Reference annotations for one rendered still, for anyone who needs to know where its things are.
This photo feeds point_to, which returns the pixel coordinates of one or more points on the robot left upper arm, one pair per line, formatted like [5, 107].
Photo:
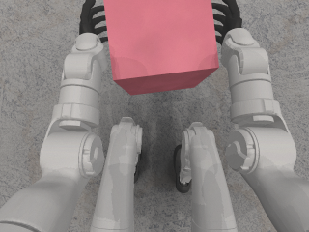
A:
[69, 159]

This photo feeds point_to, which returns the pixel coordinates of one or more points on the robot right forearm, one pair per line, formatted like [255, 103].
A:
[250, 84]

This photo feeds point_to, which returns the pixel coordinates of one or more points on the right robot thigh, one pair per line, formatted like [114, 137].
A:
[211, 205]

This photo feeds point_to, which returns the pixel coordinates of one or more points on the carton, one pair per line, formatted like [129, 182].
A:
[160, 45]

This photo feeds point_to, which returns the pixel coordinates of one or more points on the robot left forearm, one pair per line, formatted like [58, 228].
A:
[77, 108]

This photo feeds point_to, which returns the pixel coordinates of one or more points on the robot right foot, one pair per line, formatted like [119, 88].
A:
[183, 187]

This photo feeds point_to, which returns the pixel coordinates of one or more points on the robot right upper arm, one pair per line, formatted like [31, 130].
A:
[265, 158]

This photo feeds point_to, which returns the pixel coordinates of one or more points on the left robot hand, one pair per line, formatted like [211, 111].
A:
[87, 22]

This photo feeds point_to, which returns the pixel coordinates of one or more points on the right robot hand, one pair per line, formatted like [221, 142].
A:
[230, 21]

